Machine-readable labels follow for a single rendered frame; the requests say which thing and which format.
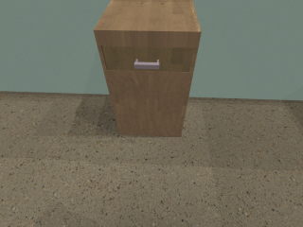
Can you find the handle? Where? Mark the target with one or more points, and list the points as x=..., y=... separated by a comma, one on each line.
x=146, y=65

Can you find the drawer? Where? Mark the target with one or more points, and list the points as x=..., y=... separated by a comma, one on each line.
x=171, y=59

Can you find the cabinet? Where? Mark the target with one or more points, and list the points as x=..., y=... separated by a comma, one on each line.
x=149, y=103

